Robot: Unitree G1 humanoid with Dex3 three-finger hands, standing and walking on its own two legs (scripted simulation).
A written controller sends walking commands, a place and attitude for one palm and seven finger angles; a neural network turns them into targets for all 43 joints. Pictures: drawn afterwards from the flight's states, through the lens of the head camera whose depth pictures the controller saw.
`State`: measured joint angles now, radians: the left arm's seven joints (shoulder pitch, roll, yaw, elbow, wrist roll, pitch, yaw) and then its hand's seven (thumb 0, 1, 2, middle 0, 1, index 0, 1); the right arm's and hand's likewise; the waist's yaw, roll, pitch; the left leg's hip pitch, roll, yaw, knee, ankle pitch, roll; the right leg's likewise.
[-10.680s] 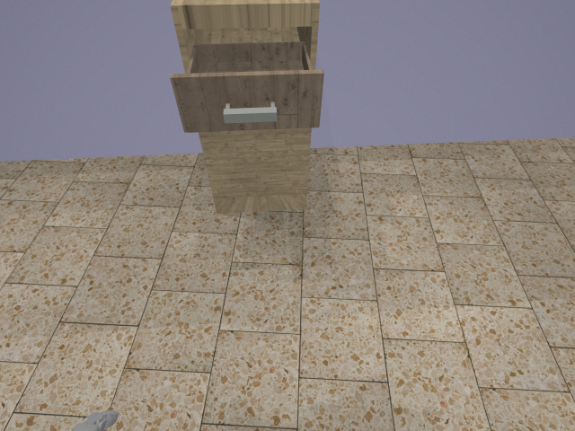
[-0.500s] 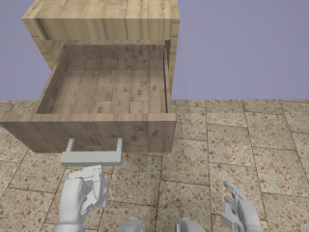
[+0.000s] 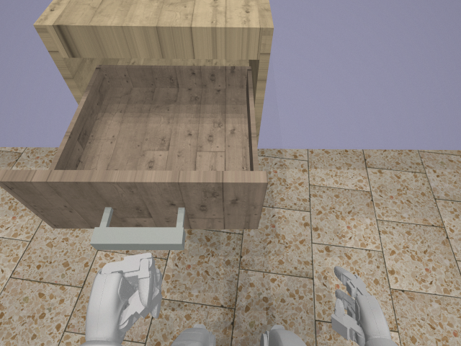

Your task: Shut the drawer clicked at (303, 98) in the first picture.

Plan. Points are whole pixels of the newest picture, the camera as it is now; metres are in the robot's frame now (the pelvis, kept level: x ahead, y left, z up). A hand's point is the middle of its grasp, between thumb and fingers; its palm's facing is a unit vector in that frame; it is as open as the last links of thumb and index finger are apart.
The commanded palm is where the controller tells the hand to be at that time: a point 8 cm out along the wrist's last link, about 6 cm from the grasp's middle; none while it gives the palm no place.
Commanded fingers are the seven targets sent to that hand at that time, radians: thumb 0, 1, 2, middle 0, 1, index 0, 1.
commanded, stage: push the drawer shut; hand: left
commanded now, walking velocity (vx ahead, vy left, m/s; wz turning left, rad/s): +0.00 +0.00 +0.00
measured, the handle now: (142, 225) +0.29 +0.16 +0.06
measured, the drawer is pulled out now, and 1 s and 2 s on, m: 0.29 0.21 0.08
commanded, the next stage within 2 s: none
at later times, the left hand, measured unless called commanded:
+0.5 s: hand (162, 271) +0.23 +0.12 +0.05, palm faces +0.02 -1.00 -0.03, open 2.8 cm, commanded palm +0.22 +0.17 +0.06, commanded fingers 0.00 0.90 0.90 -1.40 -1.60 -1.40 -1.60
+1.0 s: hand (170, 228) +0.29 +0.12 +0.05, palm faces +0.01 -1.00 -0.04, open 3.1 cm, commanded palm +0.28 +0.17 +0.06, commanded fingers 0.00 0.90 0.90 -1.40 -1.60 -1.40 -1.60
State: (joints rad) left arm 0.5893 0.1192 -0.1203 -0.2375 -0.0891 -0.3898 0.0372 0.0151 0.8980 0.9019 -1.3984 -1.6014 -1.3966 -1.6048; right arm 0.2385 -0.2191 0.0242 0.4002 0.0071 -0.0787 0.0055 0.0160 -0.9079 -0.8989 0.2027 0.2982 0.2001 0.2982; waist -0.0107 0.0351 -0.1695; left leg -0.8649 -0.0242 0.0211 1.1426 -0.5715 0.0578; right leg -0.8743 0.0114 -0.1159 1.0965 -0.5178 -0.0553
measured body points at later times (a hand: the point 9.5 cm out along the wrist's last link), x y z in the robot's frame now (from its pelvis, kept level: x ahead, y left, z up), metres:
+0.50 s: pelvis -0.01 -0.01 +0.00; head +0.06 -0.01 +0.44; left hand +0.22 +0.17 +0.06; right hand +0.17 -0.24 -0.09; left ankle -0.01 +0.08 -0.65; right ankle +0.01 -0.09 -0.65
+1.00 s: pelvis -0.03 -0.01 +0.01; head +0.05 -0.01 +0.45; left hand +0.29 +0.17 +0.06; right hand +0.14 -0.24 -0.09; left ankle -0.01 +0.08 -0.65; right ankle +0.01 -0.09 -0.65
